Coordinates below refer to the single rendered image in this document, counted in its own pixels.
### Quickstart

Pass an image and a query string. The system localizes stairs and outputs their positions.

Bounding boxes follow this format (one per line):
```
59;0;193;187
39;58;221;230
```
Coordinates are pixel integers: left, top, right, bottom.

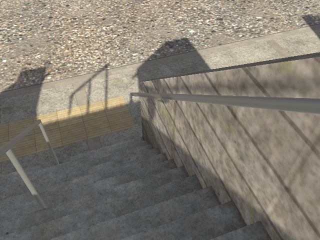
0;137;272;240

